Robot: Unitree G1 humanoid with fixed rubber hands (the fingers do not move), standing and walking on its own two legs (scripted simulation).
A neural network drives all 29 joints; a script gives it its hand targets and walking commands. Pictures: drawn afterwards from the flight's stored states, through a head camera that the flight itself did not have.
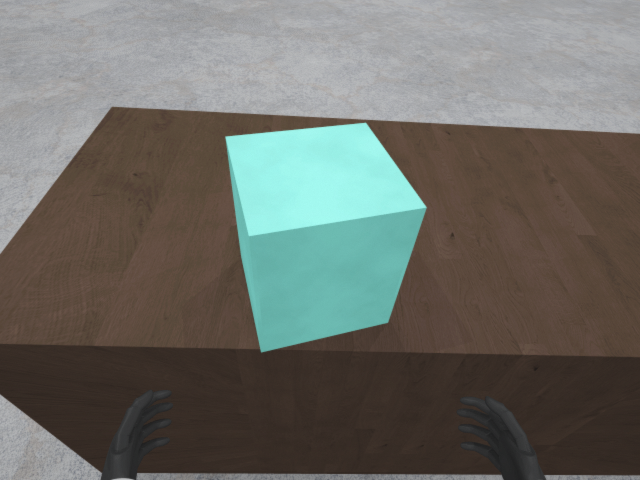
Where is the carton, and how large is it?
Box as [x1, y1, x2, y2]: [225, 123, 426, 351]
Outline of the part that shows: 366,123 225,137 241,257 261,351 387,322 426,207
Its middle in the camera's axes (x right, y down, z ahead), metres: -0.01 -0.01 +0.59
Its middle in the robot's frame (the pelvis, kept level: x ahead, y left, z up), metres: +0.44 +0.03 +0.05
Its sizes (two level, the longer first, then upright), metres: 0.210 0.200 0.250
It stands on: a pedestal, 0.71 m high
